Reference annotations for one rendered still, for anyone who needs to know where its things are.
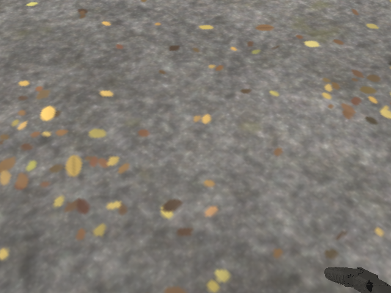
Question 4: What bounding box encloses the right robot hand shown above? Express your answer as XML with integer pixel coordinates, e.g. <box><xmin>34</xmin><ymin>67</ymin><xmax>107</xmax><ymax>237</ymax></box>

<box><xmin>324</xmin><ymin>267</ymin><xmax>391</xmax><ymax>293</ymax></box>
